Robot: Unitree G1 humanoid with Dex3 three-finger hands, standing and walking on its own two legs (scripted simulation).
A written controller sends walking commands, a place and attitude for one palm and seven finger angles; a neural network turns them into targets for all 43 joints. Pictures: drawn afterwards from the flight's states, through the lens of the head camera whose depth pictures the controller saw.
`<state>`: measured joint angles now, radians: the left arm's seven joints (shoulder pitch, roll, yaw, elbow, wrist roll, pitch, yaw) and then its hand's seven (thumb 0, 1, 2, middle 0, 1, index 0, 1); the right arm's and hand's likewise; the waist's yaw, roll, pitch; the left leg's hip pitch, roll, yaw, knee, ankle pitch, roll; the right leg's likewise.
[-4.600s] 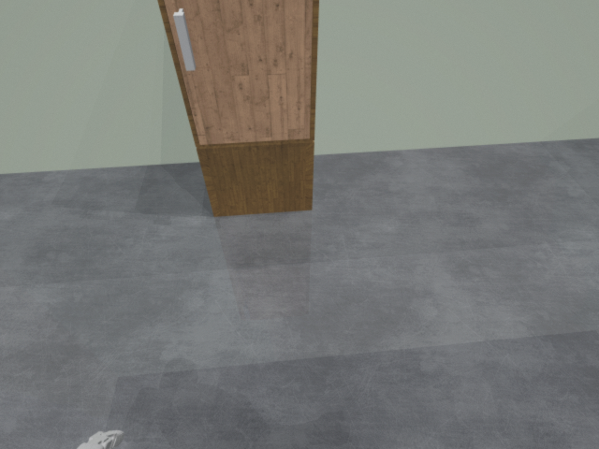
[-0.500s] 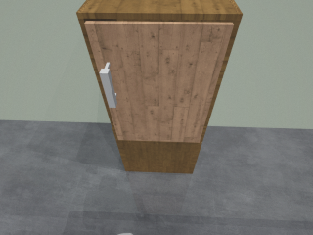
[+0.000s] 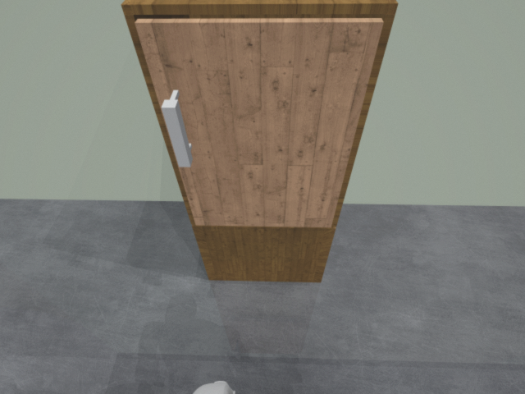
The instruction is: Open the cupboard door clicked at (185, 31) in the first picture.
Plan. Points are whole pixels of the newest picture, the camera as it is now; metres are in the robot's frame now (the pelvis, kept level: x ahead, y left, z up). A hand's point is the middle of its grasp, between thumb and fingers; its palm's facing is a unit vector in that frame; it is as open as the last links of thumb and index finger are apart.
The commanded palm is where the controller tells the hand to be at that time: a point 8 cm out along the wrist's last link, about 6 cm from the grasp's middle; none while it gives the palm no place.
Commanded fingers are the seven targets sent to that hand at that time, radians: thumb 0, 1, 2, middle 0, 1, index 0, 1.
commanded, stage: come to a stop and stand still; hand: left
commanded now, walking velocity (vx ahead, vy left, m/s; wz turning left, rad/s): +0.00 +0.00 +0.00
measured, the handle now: (180, 129) +0.60 +0.21 +0.06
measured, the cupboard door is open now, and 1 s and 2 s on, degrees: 0 0 0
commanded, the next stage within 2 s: look again from close up in 0.90 s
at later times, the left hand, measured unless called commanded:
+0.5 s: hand out of the picture -0.03 +0.17 -0.17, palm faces +0.06 -0.98 -0.20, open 7.4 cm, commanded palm none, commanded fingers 0.00 0.90 0.90 -0.20 -0.30 -0.20 -0.30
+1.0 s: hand out of the picture -0.10 +0.15 -0.16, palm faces +0.12 -0.98 -0.16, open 7.4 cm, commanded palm none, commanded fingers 0.00 0.90 0.90 -0.20 -0.30 -0.20 -0.30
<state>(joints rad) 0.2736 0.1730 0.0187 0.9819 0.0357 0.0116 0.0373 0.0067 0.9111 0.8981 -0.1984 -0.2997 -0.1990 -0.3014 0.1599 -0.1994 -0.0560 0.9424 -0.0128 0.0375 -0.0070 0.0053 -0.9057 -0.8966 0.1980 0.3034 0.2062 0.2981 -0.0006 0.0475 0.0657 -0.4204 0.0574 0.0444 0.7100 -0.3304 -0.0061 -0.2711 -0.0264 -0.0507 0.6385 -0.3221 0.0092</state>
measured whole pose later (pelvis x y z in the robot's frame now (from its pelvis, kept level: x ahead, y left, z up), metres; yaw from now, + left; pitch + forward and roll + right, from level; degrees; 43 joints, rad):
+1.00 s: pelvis -0.07 -0.01 +0.01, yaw +3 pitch -2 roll +1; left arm 0.36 0.13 0.02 1.07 0.03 0.00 0.02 0.01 0.91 0.90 -0.20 -0.30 -0.20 -0.30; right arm 0.31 -0.13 -0.02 1.05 -0.02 0.01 -0.02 0.01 -0.92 -0.90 0.20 0.30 0.20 0.30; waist 0.02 -0.02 -0.01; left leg -0.28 -0.01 0.04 0.53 -0.24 0.02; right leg -0.33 -0.02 -0.02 0.52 -0.17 0.00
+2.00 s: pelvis +0.03 +0.00 +0.00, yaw +2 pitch +1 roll +0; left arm 0.38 0.12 0.04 1.08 0.02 -0.03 0.01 0.01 0.91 0.90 -0.20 -0.30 -0.20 -0.30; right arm 0.35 -0.13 0.00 1.08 -0.02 -0.04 -0.02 0.01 -0.91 -0.90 0.19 0.30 0.20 0.30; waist 0.02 -0.02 0.00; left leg -0.19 -0.01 0.04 0.59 -0.41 0.02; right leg -0.26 -0.01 0.00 0.60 -0.36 0.00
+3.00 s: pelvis +0.09 +0.04 +0.01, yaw +1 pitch -1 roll +2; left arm 0.29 0.22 0.00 1.06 0.02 0.00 0.01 0.01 0.91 0.90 -0.20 -0.30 -0.20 -0.30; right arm 0.27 -0.24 -0.01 0.97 -0.02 -0.01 -0.01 0.01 -0.91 -0.90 0.20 0.30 0.21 0.30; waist 0.01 0.07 0.03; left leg -0.16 -0.04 0.11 0.45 -0.28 0.05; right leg -0.31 -0.07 0.01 0.52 -0.20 0.03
